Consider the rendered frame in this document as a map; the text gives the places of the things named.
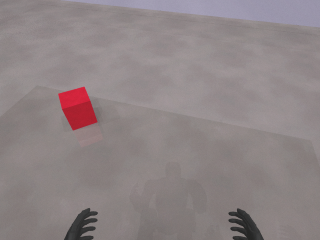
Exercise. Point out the robot left hand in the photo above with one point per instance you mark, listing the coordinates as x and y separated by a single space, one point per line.
76 229

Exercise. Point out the robot right hand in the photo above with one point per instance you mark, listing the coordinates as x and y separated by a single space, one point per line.
250 229

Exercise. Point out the carton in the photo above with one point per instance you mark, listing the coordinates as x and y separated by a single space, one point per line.
77 108

